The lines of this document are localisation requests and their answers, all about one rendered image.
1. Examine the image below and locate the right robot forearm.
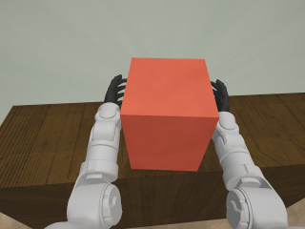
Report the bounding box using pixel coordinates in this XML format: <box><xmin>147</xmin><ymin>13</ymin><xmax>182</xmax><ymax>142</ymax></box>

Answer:
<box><xmin>211</xmin><ymin>112</ymin><xmax>288</xmax><ymax>222</ymax></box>

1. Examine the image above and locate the carton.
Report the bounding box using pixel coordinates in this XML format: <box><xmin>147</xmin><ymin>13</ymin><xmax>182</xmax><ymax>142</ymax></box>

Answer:
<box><xmin>119</xmin><ymin>57</ymin><xmax>220</xmax><ymax>172</ymax></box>

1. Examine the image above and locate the pedestal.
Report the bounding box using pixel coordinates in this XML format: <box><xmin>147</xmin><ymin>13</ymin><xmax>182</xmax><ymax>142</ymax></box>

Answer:
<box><xmin>0</xmin><ymin>93</ymin><xmax>305</xmax><ymax>229</ymax></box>

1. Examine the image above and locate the right robot hand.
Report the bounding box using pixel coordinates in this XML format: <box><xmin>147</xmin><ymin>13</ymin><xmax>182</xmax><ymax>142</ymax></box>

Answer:
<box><xmin>211</xmin><ymin>79</ymin><xmax>230</xmax><ymax>113</ymax></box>

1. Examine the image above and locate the right robot upper arm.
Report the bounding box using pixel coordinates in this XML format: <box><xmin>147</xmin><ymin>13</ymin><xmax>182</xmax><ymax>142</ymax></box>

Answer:
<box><xmin>226</xmin><ymin>187</ymin><xmax>305</xmax><ymax>229</ymax></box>

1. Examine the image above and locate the left robot hand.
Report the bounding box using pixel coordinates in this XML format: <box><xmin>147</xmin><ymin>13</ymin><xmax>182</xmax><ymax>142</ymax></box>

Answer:
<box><xmin>104</xmin><ymin>74</ymin><xmax>128</xmax><ymax>106</ymax></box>

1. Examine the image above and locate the left robot forearm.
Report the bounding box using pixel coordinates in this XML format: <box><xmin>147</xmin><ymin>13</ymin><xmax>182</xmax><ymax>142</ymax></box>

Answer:
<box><xmin>67</xmin><ymin>102</ymin><xmax>122</xmax><ymax>218</ymax></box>

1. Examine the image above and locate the left robot upper arm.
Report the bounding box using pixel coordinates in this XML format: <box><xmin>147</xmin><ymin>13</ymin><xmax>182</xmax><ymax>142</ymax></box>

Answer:
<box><xmin>44</xmin><ymin>183</ymin><xmax>123</xmax><ymax>229</ymax></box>

